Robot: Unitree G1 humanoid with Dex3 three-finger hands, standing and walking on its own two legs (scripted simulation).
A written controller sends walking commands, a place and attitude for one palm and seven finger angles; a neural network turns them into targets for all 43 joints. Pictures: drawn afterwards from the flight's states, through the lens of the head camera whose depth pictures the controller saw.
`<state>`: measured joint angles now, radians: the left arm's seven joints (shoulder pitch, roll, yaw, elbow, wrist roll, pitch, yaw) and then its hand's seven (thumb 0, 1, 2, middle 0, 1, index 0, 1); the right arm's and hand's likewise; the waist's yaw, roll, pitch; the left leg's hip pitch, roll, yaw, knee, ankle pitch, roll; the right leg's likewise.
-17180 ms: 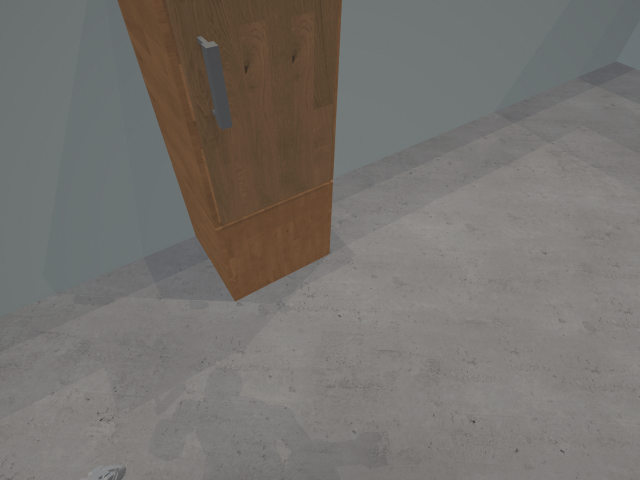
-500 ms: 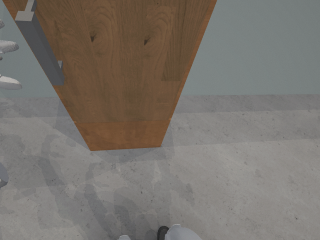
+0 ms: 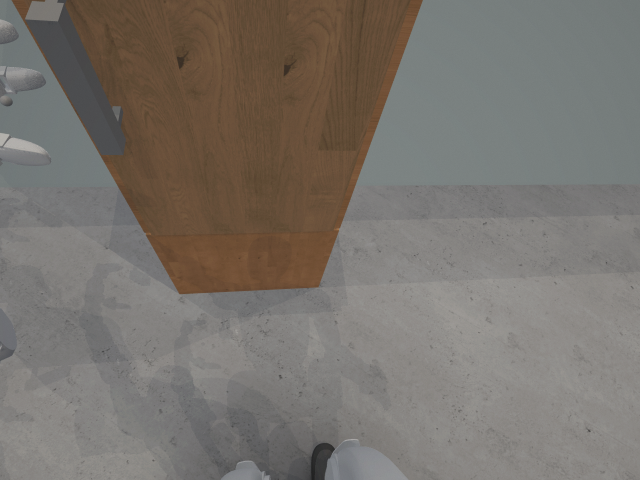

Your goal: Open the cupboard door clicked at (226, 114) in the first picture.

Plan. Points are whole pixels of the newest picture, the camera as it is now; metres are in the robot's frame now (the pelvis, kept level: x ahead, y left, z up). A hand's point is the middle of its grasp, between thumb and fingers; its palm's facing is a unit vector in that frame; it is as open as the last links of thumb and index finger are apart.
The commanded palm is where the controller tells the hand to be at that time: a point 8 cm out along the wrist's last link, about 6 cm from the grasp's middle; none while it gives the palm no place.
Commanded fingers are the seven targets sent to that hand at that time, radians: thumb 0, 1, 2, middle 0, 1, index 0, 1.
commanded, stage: slide the fingers in behind the handle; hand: left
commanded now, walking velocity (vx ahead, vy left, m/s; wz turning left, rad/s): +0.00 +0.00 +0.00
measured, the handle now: (89, 76) +0.55 +0.23 +0.12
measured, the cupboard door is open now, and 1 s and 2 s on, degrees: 0 0 0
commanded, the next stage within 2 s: close the thumb around the handle in 1.46 s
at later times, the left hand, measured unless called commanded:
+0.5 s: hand (39, 105) +0.49 +0.26 +0.13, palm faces +0.02 -1.00 -0.01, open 14.0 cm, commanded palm +0.48 +0.30 +0.12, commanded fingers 0.00 -0.50 0.30 -0.30 -1.20 -0.30 -1.20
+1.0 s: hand (75, 104) +0.50 +0.23 +0.13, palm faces +0.02 -1.00 -0.01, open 14.0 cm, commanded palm +0.48 +0.27 +0.12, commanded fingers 0.00 -0.50 0.30 -0.30 -1.20 -0.30 -1.20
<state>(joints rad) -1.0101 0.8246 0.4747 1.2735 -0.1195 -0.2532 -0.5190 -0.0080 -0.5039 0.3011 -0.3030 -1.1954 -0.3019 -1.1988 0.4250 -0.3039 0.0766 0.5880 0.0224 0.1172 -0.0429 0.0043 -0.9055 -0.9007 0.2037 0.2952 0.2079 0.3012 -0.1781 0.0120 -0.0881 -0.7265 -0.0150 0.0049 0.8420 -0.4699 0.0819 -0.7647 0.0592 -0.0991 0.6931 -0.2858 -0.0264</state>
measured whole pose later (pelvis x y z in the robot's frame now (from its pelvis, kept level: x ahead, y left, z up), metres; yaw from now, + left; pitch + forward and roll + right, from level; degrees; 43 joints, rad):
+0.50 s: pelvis -0.01 +0.00 +0.00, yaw +0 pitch +19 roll -4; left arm -0.96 0.72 0.45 1.22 -0.13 -0.28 -0.44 -0.01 -0.50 0.30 -0.30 -1.20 -0.30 -1.20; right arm 0.45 -0.30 0.07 0.60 0.02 0.10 -0.03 0.01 -0.91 -0.90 0.20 0.30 0.21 0.30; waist -0.17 0.02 -0.10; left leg -0.69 -0.02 0.02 0.82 -0.46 0.08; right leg -0.74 0.06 -0.08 0.69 -0.28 -0.03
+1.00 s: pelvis +0.00 -0.01 +0.00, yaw -1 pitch +18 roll -4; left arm -0.94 0.65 0.43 1.19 -0.13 -0.30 -0.37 -0.01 -0.50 0.30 -0.30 -1.20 -0.30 -1.20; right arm 0.45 -0.29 0.06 0.60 0.02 0.09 -0.02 0.01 -0.91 -0.90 0.20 0.30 0.21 0.30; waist -0.16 0.03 -0.10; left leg -0.67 -0.02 0.03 0.81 -0.46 0.08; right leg -0.73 0.06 -0.08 0.69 -0.28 -0.03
